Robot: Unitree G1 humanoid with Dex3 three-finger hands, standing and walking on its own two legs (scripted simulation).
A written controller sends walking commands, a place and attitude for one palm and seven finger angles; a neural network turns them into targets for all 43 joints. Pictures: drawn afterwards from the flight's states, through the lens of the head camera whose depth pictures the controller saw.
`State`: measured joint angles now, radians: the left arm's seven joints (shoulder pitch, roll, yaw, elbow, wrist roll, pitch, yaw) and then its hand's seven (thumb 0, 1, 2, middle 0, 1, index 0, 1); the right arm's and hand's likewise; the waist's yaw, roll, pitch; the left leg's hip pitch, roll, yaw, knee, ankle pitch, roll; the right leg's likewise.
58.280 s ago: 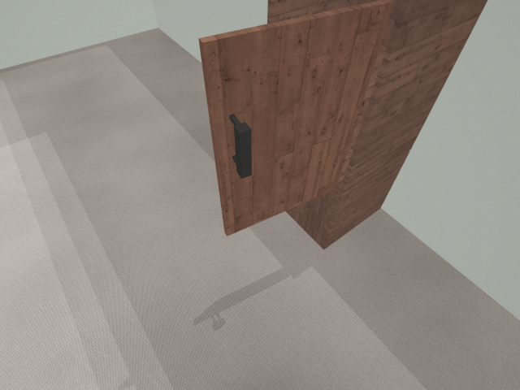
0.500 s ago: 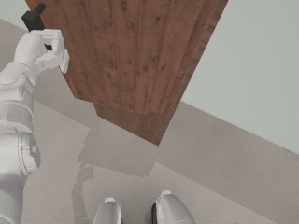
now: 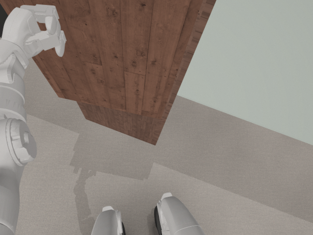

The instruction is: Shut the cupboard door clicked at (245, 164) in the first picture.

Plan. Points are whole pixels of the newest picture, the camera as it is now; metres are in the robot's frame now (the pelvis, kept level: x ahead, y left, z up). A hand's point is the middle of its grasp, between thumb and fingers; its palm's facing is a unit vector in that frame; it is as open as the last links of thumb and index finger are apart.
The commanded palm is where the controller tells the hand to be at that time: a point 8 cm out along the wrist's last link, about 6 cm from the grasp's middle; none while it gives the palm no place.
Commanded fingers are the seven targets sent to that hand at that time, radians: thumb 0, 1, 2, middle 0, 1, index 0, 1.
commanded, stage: push the door shut along its arc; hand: left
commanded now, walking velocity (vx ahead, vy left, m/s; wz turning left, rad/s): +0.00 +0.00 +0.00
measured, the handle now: (12, 23) +0.60 +0.24 +0.11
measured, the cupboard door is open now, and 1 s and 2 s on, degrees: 9 2 2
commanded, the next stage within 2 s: pull the fist back off the door in 0.36 s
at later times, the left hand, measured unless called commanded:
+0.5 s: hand (66, 31) +0.56 +0.12 +0.12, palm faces -0.37 -0.93 +0.01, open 3.5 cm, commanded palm +0.58 +0.14 +0.11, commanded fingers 0.00 0.90 0.90 -1.30 -1.50 -1.30 -1.50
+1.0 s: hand (71, 36) +0.55 +0.11 +0.12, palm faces +0.01 -1.00 -0.02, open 3.1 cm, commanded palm +0.50 +0.16 +0.11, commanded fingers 0.00 0.90 0.90 -1.30 -1.50 -1.30 -1.50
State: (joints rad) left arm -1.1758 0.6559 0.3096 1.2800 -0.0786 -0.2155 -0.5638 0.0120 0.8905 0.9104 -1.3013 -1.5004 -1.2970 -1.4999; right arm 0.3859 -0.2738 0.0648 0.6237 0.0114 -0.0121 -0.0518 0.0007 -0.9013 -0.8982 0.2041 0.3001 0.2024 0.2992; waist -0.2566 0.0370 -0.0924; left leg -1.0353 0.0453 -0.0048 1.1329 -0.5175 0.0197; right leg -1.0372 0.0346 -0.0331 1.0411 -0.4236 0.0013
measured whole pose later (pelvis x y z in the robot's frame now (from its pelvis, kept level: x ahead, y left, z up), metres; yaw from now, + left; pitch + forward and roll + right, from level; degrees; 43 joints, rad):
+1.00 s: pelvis +0.01 -0.01 +0.02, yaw +0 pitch +22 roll -2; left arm -0.99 0.42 0.37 1.20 -0.03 -0.36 -0.08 0.02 0.90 0.91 -1.30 -1.50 -1.30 -1.50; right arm 0.51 -0.26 0.02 0.62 -0.03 0.04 0.05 0.00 -0.90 -0.90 0.20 0.30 0.20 0.30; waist -0.22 0.05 -0.11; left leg -0.88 0.05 0.01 0.98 -0.47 0.00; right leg -0.91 0.04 -0.01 0.93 -0.39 -0.01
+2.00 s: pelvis +0.01 -0.01 +0.06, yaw +2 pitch +5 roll +0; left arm -0.23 0.29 0.18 0.40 -0.23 -0.19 -0.21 0.02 0.90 0.90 -1.27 -1.46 -1.26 -1.46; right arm 0.28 -0.27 0.01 0.57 0.06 -0.01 -0.06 0.01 -0.90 -0.90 0.20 0.30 0.20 0.30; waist -0.04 0.04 -0.08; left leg -0.43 0.01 0.01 0.72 -0.38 0.00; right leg -0.46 0.01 -0.02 0.70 -0.33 -0.01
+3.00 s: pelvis +0.03 -0.01 +0.09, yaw +3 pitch -4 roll +0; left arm 0.44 0.33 0.33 -0.35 -0.07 -0.06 0.10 0.02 0.89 0.90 -0.22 -0.31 -0.22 -0.31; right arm 0.20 -0.22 0.02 0.64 0.01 -0.10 -0.09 0.01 -0.90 -0.90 0.20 0.30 0.20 0.30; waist 0.06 0.07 -0.01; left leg -0.08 0.00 0.00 0.43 -0.27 0.00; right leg -0.11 0.00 -0.03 0.43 -0.24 -0.01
